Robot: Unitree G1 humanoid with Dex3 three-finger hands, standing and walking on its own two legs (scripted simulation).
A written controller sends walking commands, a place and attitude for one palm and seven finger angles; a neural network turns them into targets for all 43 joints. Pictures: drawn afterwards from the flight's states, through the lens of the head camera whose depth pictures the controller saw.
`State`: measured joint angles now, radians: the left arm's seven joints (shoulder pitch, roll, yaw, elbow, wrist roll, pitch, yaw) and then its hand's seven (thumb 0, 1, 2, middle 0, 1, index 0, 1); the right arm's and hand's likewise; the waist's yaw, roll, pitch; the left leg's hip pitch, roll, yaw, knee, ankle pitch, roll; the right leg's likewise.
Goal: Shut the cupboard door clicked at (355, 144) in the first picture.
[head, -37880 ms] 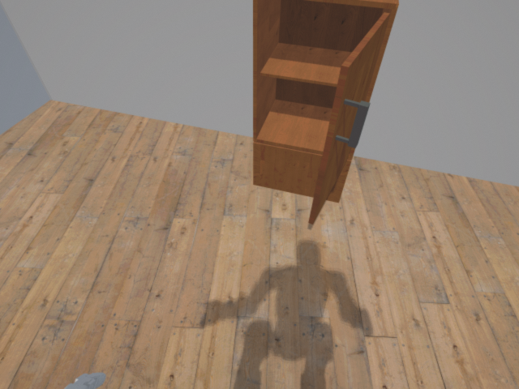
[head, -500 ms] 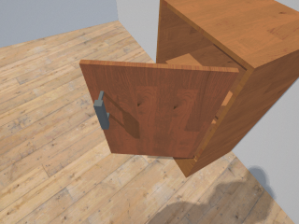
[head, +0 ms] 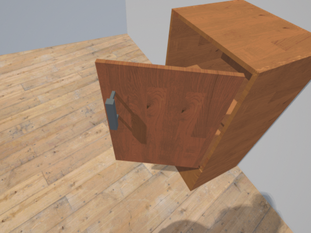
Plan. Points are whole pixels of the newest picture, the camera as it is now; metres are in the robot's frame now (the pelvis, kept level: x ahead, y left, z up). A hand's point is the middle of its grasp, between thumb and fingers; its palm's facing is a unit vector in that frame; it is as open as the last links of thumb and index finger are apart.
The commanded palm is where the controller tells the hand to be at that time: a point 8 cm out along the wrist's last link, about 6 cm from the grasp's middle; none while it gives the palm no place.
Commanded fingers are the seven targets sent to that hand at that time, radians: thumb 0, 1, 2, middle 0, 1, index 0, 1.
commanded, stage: come to a stop and stand still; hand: left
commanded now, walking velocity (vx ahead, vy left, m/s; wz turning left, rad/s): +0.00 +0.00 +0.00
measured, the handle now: (113, 110) +0.48 +0.19 -0.01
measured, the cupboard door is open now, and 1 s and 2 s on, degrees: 58 58 58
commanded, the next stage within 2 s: look again from close up in 0.34 s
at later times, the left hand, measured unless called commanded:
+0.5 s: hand out of the picture -0.06 +0.16 -0.17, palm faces +0.03 -0.99 -0.15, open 7.3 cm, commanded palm none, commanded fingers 0.00 0.90 0.90 -0.20 -0.30 -0.20 -0.30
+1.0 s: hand out of the picture -0.01 +0.18 -0.17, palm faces +0.02 -0.98 -0.19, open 7.3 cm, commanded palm none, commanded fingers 0.00 0.90 0.90 -0.20 -0.30 -0.20 -0.30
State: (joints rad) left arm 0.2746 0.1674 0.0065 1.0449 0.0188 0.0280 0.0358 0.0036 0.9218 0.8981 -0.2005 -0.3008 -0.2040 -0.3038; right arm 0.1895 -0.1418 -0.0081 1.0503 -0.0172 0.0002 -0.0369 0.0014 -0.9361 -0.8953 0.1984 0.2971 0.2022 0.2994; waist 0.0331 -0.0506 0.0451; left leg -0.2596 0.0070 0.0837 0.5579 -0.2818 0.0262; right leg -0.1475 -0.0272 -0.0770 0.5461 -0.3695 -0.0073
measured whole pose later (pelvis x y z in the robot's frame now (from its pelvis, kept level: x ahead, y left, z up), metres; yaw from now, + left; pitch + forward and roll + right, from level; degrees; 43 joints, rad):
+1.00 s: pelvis -0.02 +0.01 +0.01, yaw +0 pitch +0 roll +0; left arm 0.30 0.14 -0.02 1.07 0.02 -0.01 0.03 0.00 0.91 0.90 -0.20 -0.30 -0.20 -0.30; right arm 0.30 -0.15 0.02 1.10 -0.02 -0.02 -0.02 0.02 -0.92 -0.90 0.20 0.30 0.20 0.30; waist 0.00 0.00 0.02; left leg -0.26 -0.01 0.09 0.48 -0.21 0.04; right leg -0.16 -0.04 -0.08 0.50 -0.33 0.00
